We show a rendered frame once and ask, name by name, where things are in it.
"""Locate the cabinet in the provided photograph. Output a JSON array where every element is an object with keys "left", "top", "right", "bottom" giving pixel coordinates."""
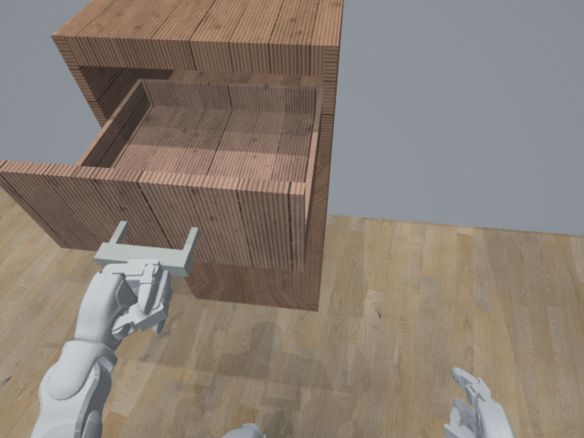
[{"left": 51, "top": 0, "right": 344, "bottom": 312}]

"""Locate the robot left hand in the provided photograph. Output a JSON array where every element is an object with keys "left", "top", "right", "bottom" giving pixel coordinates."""
[{"left": 74, "top": 259, "right": 173, "bottom": 352}]

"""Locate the robot left shin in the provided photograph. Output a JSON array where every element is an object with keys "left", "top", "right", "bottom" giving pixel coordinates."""
[{"left": 242, "top": 423, "right": 261, "bottom": 432}]

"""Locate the handle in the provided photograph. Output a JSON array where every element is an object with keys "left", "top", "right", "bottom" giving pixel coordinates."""
[{"left": 94, "top": 221, "right": 200, "bottom": 277}]

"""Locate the robot right hand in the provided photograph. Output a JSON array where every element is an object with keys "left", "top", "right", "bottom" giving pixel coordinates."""
[{"left": 444, "top": 367, "right": 516, "bottom": 438}]

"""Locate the drawer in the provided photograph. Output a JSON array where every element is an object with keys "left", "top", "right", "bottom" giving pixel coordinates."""
[{"left": 0, "top": 78, "right": 323, "bottom": 272}]

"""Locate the robot left forearm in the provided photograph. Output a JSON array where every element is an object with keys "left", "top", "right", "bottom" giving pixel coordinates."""
[{"left": 30, "top": 339, "right": 118, "bottom": 438}]

